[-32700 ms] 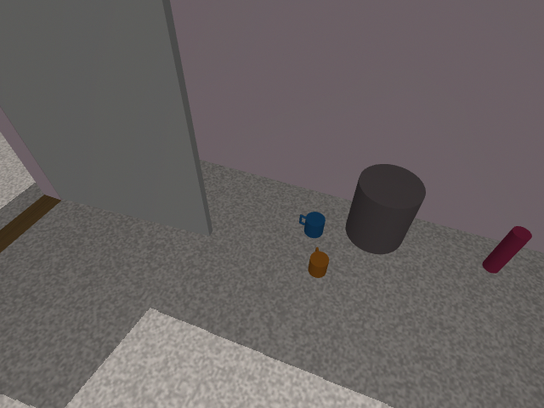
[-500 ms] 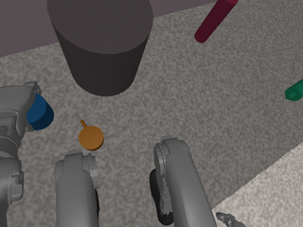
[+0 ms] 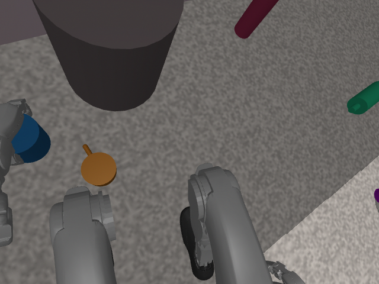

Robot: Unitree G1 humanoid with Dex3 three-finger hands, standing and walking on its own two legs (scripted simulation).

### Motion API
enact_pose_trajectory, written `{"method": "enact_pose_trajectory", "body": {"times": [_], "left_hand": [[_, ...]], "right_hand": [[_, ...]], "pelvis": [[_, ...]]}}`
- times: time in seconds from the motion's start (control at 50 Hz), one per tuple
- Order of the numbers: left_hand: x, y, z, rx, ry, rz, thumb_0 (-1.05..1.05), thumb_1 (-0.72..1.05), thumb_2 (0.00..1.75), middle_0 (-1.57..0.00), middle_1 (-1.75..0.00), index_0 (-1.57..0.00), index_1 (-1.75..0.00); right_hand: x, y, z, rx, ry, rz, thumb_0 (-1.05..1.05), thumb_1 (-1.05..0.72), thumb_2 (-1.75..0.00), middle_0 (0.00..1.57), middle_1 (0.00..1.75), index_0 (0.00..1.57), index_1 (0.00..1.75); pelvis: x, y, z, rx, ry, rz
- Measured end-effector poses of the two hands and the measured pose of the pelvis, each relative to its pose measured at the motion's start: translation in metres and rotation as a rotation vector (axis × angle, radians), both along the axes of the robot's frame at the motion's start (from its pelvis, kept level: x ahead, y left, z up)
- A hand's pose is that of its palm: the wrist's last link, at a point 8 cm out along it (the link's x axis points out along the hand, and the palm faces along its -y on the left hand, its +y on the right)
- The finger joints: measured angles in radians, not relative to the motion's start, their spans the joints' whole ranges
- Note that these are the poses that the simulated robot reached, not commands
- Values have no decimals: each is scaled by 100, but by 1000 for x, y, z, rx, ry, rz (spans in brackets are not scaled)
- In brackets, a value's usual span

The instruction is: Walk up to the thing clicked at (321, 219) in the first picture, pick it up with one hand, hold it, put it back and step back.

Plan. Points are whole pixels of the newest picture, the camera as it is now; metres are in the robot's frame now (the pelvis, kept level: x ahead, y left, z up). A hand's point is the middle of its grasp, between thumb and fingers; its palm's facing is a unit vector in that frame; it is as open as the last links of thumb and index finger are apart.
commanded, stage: rest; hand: left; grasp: from above
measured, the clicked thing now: (13, 140) +0.45 +0.30 -0.23
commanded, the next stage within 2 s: open in 0.94 s
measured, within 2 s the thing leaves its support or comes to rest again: neither
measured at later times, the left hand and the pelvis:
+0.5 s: hand (21, 136) +0.46 +0.29 -0.23, palm faces -0.46 -0.11 -0.88, open 11.6 cm; pelvis +0.00 +0.00 -0.02, yaw -2 degrees
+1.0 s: hand (20, 135) +0.46 +0.29 -0.24, palm faces -0.43 -0.12 -0.89, open 11.6 cm; pelvis +0.00 +0.01 -0.03, yaw -5 degrees
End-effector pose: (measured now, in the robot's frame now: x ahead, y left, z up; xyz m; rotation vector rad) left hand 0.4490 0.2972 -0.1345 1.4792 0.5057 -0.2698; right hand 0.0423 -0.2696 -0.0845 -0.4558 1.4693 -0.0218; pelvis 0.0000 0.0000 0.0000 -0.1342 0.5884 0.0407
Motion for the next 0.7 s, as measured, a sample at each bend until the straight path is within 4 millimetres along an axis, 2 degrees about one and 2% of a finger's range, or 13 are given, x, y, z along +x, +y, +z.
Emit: {"method": "enact_pose_trajectory", "body": {"times": [0.3,0.56,0.7], "left_hand": [[9,-2,-26,14,-20,23,-1,-20,65,-61,-82,-51,-73],[15,-7,-45,-15,-21,24,-1,-20,65,-61,-82,-51,-73],[15,-5,-46,-13,-42,23,-1,-20,65,-62,-81,-51,-73]], "right_hand": [[6,0,-8,5,9,29,0,-90,-89,20,30,20,29],[-9,5,-8,25,41,66,0,-90,-89,20,30,20,29],[-14,7,-5,22,48,80,0,-90,-89,20,30,20,29]], "pelvis": [[5,3,-12,-15,-3,-13],[4,3,-22,-35,-39,-26],[3,5,-24,-47,-50,-35]]}}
